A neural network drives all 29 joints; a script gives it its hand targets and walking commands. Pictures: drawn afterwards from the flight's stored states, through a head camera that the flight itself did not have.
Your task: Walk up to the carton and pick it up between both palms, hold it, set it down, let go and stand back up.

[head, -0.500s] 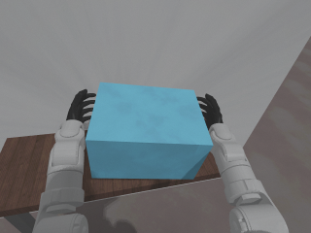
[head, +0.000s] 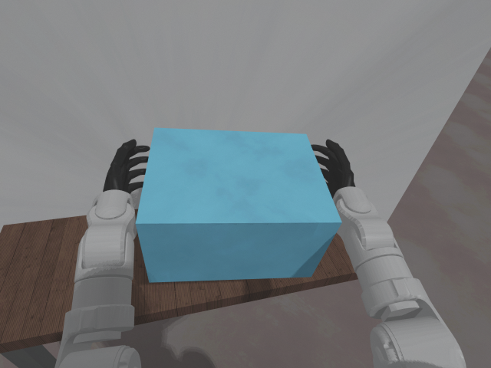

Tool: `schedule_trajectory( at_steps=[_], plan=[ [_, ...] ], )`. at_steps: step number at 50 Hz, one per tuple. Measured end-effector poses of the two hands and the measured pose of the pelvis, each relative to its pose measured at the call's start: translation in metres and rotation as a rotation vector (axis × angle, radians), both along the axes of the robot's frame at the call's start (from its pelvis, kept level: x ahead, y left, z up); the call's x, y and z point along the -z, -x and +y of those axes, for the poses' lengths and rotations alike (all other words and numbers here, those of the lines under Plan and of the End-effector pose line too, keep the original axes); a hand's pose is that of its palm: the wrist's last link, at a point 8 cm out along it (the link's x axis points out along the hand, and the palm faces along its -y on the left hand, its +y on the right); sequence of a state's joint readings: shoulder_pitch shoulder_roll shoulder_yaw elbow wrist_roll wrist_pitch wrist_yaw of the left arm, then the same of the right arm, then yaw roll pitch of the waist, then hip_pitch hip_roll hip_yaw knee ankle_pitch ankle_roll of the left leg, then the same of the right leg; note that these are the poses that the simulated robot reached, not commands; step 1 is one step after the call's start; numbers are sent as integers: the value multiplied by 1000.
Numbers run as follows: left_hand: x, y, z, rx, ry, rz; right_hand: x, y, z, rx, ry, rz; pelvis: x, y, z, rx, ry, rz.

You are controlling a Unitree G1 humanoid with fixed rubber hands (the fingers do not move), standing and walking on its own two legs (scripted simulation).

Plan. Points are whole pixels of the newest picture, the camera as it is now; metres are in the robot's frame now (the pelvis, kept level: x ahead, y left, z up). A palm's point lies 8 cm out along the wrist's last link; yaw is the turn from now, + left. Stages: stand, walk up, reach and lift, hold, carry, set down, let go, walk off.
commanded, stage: reach and lift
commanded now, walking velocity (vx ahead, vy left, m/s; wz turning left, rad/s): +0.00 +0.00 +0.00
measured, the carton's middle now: (233, 202) +0.36 +0.01 +0.13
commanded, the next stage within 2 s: hold in 0.20 s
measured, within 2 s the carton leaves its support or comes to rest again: neither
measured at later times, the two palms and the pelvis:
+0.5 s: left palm (116, 184) +0.35 +0.19 +0.17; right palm (343, 178) +0.36 -0.17 +0.18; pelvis +0.00 -0.01 +0.00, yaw +1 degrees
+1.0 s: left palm (114, 184) +0.35 +0.19 +0.17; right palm (342, 177) +0.36 -0.17 +0.18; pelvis +0.00 -0.01 +0.00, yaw +0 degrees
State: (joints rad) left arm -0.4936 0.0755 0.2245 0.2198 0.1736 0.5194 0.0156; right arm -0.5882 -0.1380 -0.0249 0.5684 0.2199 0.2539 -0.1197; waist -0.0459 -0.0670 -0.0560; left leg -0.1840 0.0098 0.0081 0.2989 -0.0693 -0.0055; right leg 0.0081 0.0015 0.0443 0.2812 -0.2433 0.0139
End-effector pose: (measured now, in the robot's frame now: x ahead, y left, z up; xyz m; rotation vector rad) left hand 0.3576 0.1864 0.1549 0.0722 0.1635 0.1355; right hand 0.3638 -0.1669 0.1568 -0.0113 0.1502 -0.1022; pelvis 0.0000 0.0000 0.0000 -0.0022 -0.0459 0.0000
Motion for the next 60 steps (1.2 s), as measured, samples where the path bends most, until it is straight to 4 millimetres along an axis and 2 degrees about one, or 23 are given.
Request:
schedule_trajectory(
  at_steps=[27,60],
  plan=[
    [-19,8,0,-19,25,-9,-20,0,0,-14,-20,-8,0,-2,-9,-11,-4,-19],
    [-19,5,-1,-16,26,6,-20,-2,-1,-11,-22,6,0,1,-7,-4,-3,-8]
  ],
)
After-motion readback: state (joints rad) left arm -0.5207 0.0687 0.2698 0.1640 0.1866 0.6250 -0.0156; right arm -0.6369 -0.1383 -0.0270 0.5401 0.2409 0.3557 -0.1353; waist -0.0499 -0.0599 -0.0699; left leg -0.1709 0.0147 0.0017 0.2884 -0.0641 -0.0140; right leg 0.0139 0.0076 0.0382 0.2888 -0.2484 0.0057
